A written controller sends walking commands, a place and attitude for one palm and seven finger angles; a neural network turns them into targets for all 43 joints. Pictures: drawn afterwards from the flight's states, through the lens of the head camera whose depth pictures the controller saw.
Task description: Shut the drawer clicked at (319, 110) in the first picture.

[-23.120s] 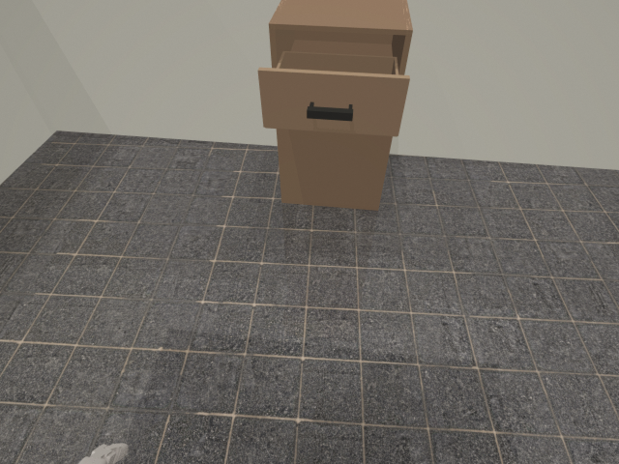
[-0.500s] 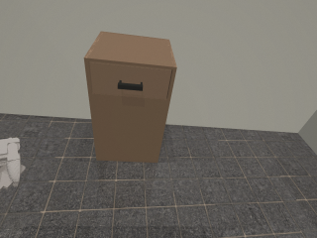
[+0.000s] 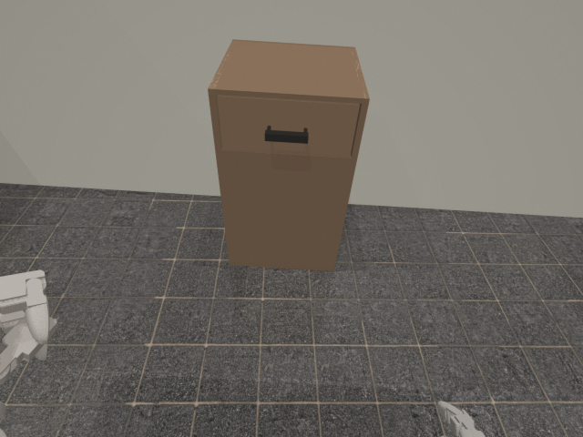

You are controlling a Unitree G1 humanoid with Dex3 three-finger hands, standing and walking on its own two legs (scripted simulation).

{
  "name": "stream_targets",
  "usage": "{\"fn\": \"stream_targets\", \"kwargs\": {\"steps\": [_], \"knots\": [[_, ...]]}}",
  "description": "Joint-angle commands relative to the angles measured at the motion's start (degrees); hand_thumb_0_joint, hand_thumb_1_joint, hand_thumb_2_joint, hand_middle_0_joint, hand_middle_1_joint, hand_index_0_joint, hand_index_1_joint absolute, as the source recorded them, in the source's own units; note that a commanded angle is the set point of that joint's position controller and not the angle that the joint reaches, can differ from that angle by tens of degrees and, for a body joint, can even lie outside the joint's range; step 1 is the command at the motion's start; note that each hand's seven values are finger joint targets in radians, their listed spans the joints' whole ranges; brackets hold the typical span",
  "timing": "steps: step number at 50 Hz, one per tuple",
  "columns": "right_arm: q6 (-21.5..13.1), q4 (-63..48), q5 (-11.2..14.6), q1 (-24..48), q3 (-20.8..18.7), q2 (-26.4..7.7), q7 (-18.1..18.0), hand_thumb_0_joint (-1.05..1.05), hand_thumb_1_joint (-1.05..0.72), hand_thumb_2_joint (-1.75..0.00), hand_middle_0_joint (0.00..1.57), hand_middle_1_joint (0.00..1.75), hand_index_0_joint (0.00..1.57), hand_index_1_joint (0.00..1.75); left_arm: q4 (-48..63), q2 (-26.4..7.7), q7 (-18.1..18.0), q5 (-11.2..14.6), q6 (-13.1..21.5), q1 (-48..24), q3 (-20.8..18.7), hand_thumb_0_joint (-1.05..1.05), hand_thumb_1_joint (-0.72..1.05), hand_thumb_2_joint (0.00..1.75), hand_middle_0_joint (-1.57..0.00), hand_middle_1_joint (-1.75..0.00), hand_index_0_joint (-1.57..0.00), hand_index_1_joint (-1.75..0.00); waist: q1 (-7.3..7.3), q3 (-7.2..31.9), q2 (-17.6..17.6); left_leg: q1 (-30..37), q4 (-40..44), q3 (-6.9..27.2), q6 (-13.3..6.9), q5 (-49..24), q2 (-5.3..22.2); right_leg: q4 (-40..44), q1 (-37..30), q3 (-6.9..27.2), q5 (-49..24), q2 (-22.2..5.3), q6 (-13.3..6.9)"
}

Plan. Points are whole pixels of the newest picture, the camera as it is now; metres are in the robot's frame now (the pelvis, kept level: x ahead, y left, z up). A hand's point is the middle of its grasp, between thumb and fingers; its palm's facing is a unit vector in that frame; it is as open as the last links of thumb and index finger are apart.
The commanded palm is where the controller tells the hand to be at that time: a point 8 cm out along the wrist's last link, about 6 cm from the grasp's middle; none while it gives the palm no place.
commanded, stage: stop stepping back and stand still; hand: left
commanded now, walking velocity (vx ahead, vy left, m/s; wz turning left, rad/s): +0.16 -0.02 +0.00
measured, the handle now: (286, 133) +0.96 +0.11 -0.07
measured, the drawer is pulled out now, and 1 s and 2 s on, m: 0.00 0.00 0.00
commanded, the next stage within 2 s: let the arm hang, fingers relaxed in 1.00 s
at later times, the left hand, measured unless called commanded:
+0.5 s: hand (95, 295) +0.22 +0.25 +0.15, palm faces +0.33 -0.79 -0.52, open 3.3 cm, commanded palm +0.15 +0.28 +0.18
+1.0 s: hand (117, 266) +0.25 +0.23 +0.16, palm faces +0.29 -0.82 -0.50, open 3.3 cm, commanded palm +0.19 +0.28 +0.18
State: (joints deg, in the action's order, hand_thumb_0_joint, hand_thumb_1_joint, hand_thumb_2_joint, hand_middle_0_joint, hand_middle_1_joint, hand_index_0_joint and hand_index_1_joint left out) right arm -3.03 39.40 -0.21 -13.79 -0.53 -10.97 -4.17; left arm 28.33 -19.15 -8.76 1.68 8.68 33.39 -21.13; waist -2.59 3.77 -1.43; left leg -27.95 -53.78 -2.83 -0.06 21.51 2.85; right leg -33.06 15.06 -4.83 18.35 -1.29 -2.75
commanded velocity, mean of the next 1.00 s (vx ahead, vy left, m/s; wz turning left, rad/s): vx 0.01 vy -0.04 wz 0.00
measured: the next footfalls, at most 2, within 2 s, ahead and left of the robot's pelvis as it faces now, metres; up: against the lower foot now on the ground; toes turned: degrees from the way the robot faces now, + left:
left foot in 0.06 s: +0.09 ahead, +0.12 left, +0.00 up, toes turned +3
right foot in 0.34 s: +0.07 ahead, -0.09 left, +0.00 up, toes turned -5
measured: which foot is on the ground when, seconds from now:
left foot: up 0.00-0.04, down 0.06-1.00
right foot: down 0.00-0.08, up 0.10-0.32, down 0.34-1.00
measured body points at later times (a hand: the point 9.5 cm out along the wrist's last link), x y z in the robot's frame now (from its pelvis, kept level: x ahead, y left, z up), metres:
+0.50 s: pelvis +0.02 +0.01 +0.00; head +0.05 -0.01 +0.45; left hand +0.19 +0.29 +0.17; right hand +0.15 -0.24 -0.12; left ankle +0.03 +0.12 -0.72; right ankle +0.03 -0.09 -0.73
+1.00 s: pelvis +0.05 +0.00 +0.01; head +0.09 +0.00 +0.45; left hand +0.23 +0.27 +0.18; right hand +0.22 -0.23 -0.08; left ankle +0.05 +0.12 -0.73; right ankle +0.03 -0.09 -0.73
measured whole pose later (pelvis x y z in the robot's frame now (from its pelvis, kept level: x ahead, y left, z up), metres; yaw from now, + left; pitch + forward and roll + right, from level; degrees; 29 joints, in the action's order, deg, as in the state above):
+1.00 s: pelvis +0.05 +0.00 +0.01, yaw -1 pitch +0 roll +0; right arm -3.6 33.7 0.9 -9.4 -0.3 -11.1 -4.1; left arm 33.3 -22.4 -8.3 1.8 11.6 37.9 -19.9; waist -0.1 -4.0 0.1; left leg -13.1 -28.3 -3.9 0.2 15.2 1.9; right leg -27.7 11.5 -4.0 16.4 0.8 -1.8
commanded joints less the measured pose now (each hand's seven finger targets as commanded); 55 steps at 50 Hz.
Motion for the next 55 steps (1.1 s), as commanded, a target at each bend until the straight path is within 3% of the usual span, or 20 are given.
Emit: {"fn": "stream_targets", "kwargs": {"steps": [1,2,4,5,6,10,14,15,17,18,22,25,27,30,32,34,37,45,54,55], "knots": [[-7.0,-10.36,-0.64,8.01,-1.36,-6.14,-2.51,0.0,-0.9,-0.9,0.2,0.3,0.2,0.3,19.24,-10.71,-1.86,-0.97,5.31,-13.12,-0.86,0.0,0.9,0.9,-1.4,-1.6,-1.4,-1.6,4.02,-5.15,1.17,17.52,25.83,-4.56,-1.98,0.41,-1.48,10.53,10.06,10.72,18.26,-9.22,-5.43],[-7.87,-10.66,-0.61,6.5,-1.31,-6.49,-2.6,0.0,-0.9,-0.9,0.2,0.3,0.2,0.3,21.42,-11.5,-2.13,-0.67,6.08,-12.4,-1.83,0.0,0.9,0.9,-1.4,-1.6,-1.4,-1.6,4.21,-3.56,7.08,21.37,30.46,-2.21,-2.77,0.69,-0.18,2.76,9.62,8.21,12.84,-6.37,-3.51],[-8.52,-12.36,-0.31,4.92,-1.74,-7.7,-1.79,0.0,-0.9,-0.9,0.2,0.3,0.2,0.3,26.24,-13.1,-2.44,-1.22,7.61,-9.98,-4.09,0.0,0.9,0.9,-1.4,-1.6,-1.4,-1.6,4.02,-3.52,25.88,28.63,39.13,24.74,-9.87,-3.4,17.34,-20.96,23.43,0.18,13.97,1.29,2.12],[-8.7,-11.92,-0.6,4.93,-1.88,-6.88,-1.04,0.0,-0.9,-0.9,0.2,0.3,0.2,0.3,28.18,-15.19,-2.19,-1.53,8.49,-9.85,-6.38,0.0,0.9,0.9,-1.4,-1.6,-1.4,-1.6,4.19,-4.14,19.82,25.99,40.12,26.16,-11.91,-11.67,19.18,-27.31,24.16,2.96,12.85,1.31,2.26],[-9.38,-11.25,-0.66,5.0,-1.8,-5.97,-0.22,0.0,-0.9,-0.9,0.2,0.3,0.2,0.3,28.93,-17.33,-1.85,-1.02,8.8,-8.36,-9.06,0.0,0.9,0.9,-1.4,-1.6,-1.4,-1.6,4.36,-5.59,20.9,20.36,41.97,28.2,-11.85,-9.46,19.37,-29.96,23.48,5.54,11.23,-1.34,2.15],[-7.87,-12.37,0.44,4.84,-2.98,-6.66,1.9,0.0,-0.9,-0.9,0.2,0.3,0.2,0.3,21.17,-13.41,-1.24,0.38,7.17,6.76,-10.63,0.0,0.9,0.9,-1.4,-1.6,-1.4,-1.6,2.72,-2.99,14.69,12.32,35.4,7.77,-6.6,-15.76,13.26,-11.85,7.34,1.56,2.03,-1.04,2.57],[-4.81,-13.61,0.8,4.93,-2.82,-7.0,1.24,0.0,-0.9,-0.9,0.2,0.3,0.2,0.3,11.45,-11.0,-0.88,1.9,5.81,10.84,-10.18,0.0,0.9,0.9,-1.4,-1.6,-1.4,-1.6,3.17,-1.48,9.15,1.85,30.41,2.51,-4.18,-0.38,10.53,1.16,-9.14,-2.22,-0.32,2.25,2.62],[-4.3,-13.56,1.04,5.29,-2.88,-7.13,1.06,0.0,-0.9,-0.9,0.2,0.3,0.2,0.3,11.36,-11.9,-1.03,1.74,5.67,8.72,-10.29,0.0,0.9,0.9,-1.4,-1.6,-1.4,-1.6,3.45,-1.31,5.64,-0.08,26.52,1.03,-3.2,3.38,8.71,4.25,-11.19,0.63,2.36,1.03,1.74],[-3.7,-13.19,1.09,4.49,-2.92,-6.12,0.82,0.0,-0.9,-0.9,0.2,0.3,0.2,0.3,10.32,-14.35,-1.61,1.54,5.26,6.67,-11.29,0.0,0.9,0.9,-1.4,-1.6,-1.4,-1.6,4.31,-0.73,-13.34,-4.59,8.05,-1.47,-0.48,6.14,-0.26,15.76,-10.09,24.64,2.02,-12.48,-4.98],[-4.09,-12.5,0.82,4.81,-2.87,-6.49,0.81,0.0,-0.9,-0.9,0.2,0.3,0.2,0.3,10.95,-15.87,-1.99,1.77,5.63,5.04,-12.04,0.0,0.9,0.9,-1.4,-1.6,-1.4,-1.6,3.77,-1.05,-14.12,-5.0,1.87,-0.06,0.01,6.79,-0.88,16.71,-10.39,27.22,-8.62,-16.87,-7.52],[-4.03,-11.59,0.72,6.97,-2.42,-6.04,0.6,0.0,-0.9,-0.9,0.2,0.3,0.2,0.3,15.92,-12.48,-1.98,0.29,5.99,3.96,-7.74,0.0,0.9,0.9,-1.4,-1.6,-1.4,-1.6,4.06,1.58,-10.26,3.86,10.01,0.99,-0.37,3.79,0.72,8.91,-8.44,15.27,-21.73,-13.59,-6.7],[-4.83,-11.25,0.15,8.09,-1.7,-5.79,-0.41,0.0,-0.9,-0.9,0.2,0.3,0.2,0.3,21.75,-13.77,-2.54,0.56,7.75,2.24,-8.22,0.0,0.9,0.9,-1.4,-1.6,-1.4,-1.6,4.23,1.35,-0.47,16.56,27.37,-0.16,-0.92,-10.23,-0.9,4.24,-2.47,7.92,-10.31,-8.34,-1.66],[-5.28,-12.31,-0.1,8.0,-2.59,-7.81,-0.8,0.0,-0.9,-0.9,0.2,0.3,0.2,0.3,24.42,-13.9,-2.54,0.38,8.61,3.58,-8.96,0.0,0.9,0.9,-1.4,-1.6,-1.4,-1.6,2.37,-0.5,12.82,17.84,33.52,13.17,-4.85,-15.52,8.92,-1.98,2.52,4.22,-2.17,-2.05,2.56],[-6.03,-11.76,0.09,7.78,-1.9,-6.1,-0.41,0.0,-0.9,-0.9,0.2,0.3,0.2,0.3,21.95,-14.25,-2.17,-0.51,8.4,3.05,-10.34,0.0,0.9,0.9,-1.4,-1.6,-1.4,-1.6,2.29,-5.9,18.15,8.45,39.13,15.64,-6.35,-10.53,12.02,-3.56,-0.71,2.89,4.52,-0.43,3.02],[-6.06,-11.32,0.51,6.31,-1.92,-6.45,0.04,0.0,-0.9,-0.9,0.2,0.3,0.2,0.3,17.58,-13.15,-2.04,-0.7,8.56,3.34,-10.28,0.0,0.9,0.9,-1.4,-1.6,-1.4,-1.6,2.55,-5.4,14.89,8.62,32.94,9.13,-4.61,-18.4,9.05,4.82,-5.06,2.6,-3.87,-0.45,2.8],[-5.74,-11.4,1.12,5.48,-2.74,-6.4,0.44,0.0,-0.9,-0.9,0.2,0.3,0.2,0.3,13.06,-11.63,-1.61,-0.05,8.35,6.18,-9.26,0.0,0.9,0.9,-1.4,-1.6,-1.4,-1.6,3.3,-1.08,5.11,10.91,25.54,3.95,-1.77,-21.88,3.99,9.1,-8.98,7.29,-20.21,-2.68,1.74],[-4.2,-11.85,1.42,5.33,-3.16,-6.79,0.88,0.0,-0.9,-0.9,0.2,0.3,0.2,0.3,10.63,-10.07,-0.93,1.15,7.19,6.34,-6.88,0.0,0.9,0.9,-1.4,-1.6,-1.4,-1.6,4.24,2.69,-4.12,11.79,20.28,0.38,0.14,-14.78,0.12,10.41,-9.81,14.01,-32.85,-8.91,0.06],[-3.22,-14.2,0.86,7.91,-2.03,-6.41,-0.49,0.0,-0.9,-0.9,0.2,0.3,0.2,0.3,18.66,-13.3,-1.07,0.79,6.95,4.52,-7.7,0.0,0.9,0.9,-1.4,-1.6,-1.4,-1.6,2.96,3.9,2.95,19.28,27.13,2.0,-1.49,-30.86,3.18,6.34,-8.98,6.73,-32.06,-3.71,2.78],[-3.17,-14.17,0.89,7.27,-2.24,-6.99,-0.4,0.0,-0.9,-0.9,0.2,0.3,0.2,0.3,14.74,-11.57,-1.25,1.19,6.62,6.4,-7.52,0.0,0.9,0.9,-1.4,-1.6,-1.4,-1.6,2.83,0.99,5.07,15.76,29.84,3.12,-1.08,-20.64,2.92,9.83,-8.21,7.13,-19.98,-2.74,2.23],[-5.91,-1.11,1.0,10.98,-4.69,-18.57,5.39,0.0,-0.9,-0.9,0.2,0.3,0.2,0.3,-32.45,-6.43,7.66,-4.37,-1.92,-4.99,15.46,0.0,0.9,0.9,-1.4,-1.6,-1.4,-1.6,4.8,-2.05,5.15,11.8,19.62,3.34,-1.55,-26.89,4.36,1.53,0.08,4.01,-28.98,-8.13,1.03]]}}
